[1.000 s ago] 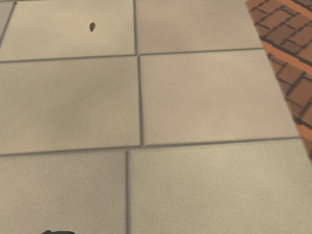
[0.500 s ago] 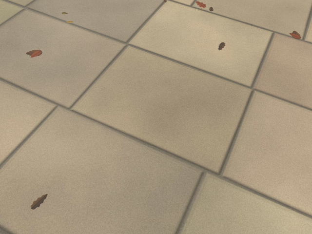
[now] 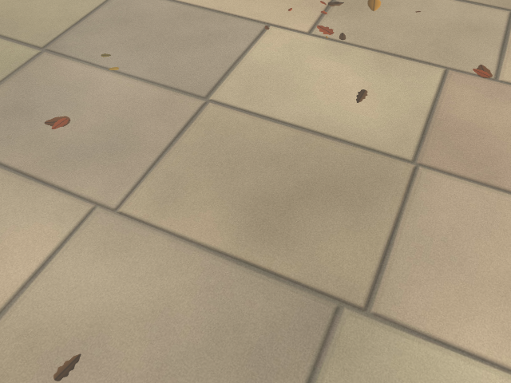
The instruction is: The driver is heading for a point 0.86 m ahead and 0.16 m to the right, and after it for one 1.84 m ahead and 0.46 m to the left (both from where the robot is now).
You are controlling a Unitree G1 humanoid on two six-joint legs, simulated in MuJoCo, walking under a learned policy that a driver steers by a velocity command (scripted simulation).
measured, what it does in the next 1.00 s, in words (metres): walks ahead: right foot, then left foot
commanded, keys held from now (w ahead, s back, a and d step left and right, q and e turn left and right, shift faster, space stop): w+e+shift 0.44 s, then w+q+shift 0.44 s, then q+shift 0.12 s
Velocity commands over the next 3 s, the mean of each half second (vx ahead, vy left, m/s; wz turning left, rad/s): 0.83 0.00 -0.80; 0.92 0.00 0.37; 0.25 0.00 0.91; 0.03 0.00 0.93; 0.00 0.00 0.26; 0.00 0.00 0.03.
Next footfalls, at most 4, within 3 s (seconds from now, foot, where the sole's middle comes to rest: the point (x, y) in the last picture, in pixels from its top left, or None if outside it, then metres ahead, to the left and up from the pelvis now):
0.42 right None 0.38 -0.20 -0.78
0.88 left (360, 271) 0.82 -0.31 -0.78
1.24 right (399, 193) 1.13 -0.49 -0.78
1.66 left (345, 228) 0.98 -0.28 -0.78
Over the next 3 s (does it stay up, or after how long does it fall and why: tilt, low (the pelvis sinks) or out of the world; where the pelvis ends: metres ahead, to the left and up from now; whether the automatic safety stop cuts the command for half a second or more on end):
stays up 0.98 -0.40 0.01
